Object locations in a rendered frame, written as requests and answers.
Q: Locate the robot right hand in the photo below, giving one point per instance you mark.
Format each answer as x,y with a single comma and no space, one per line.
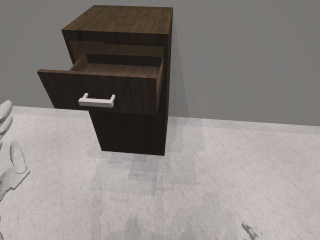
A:
253,231

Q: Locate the drawer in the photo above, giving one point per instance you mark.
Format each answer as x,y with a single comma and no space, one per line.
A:
135,80

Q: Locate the robot left hand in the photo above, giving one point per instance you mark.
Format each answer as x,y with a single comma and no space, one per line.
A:
13,176

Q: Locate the handle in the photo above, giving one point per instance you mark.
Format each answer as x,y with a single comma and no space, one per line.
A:
108,103

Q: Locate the cabinet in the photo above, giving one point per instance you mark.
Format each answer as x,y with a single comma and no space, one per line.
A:
129,30

